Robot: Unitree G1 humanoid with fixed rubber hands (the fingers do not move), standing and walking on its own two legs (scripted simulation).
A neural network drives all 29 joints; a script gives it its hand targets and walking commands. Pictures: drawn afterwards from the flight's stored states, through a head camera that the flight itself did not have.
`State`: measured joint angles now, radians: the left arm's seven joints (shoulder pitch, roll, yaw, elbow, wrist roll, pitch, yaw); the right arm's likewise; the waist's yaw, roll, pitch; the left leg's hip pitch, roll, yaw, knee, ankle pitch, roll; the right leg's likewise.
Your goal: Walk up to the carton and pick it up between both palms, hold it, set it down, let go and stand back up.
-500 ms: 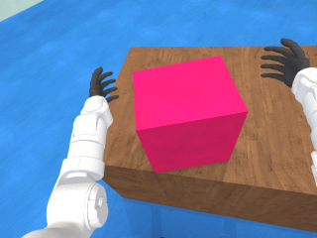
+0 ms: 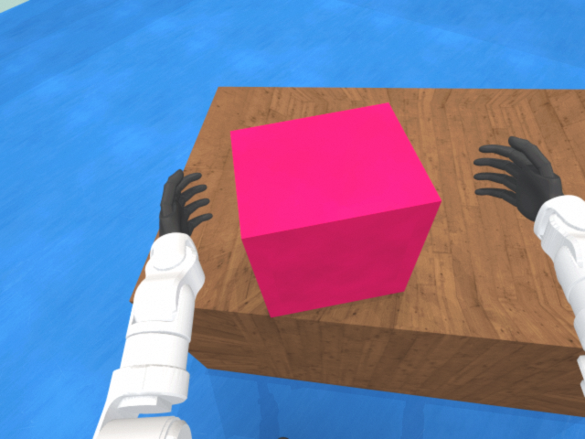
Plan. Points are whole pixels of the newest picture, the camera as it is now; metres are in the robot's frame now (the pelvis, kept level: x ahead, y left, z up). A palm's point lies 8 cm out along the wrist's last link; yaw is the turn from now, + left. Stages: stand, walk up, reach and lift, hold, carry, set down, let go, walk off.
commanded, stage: set down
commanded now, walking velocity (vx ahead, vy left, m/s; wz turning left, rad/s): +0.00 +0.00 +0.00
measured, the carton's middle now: (325, 218) +0.49 +0.06 -0.06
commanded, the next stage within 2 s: none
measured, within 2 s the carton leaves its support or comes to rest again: neither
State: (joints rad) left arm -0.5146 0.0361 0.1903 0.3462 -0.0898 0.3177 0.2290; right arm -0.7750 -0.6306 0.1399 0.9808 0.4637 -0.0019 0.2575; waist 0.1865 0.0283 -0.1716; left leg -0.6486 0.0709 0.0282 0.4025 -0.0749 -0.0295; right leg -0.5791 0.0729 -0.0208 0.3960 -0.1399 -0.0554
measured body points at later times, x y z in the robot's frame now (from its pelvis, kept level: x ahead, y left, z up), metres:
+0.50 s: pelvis +0.01 +0.01 -0.01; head +0.09 +0.01 +0.44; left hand +0.31 +0.24 +0.02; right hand +0.40 -0.22 +0.00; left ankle +0.05 +0.14 -0.73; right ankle +0.01 -0.09 -0.73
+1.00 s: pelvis +0.03 -0.01 -0.01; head +0.08 -0.01 +0.44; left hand +0.27 +0.22 -0.03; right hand +0.32 -0.26 -0.04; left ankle +0.05 +0.14 -0.73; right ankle +0.01 -0.09 -0.73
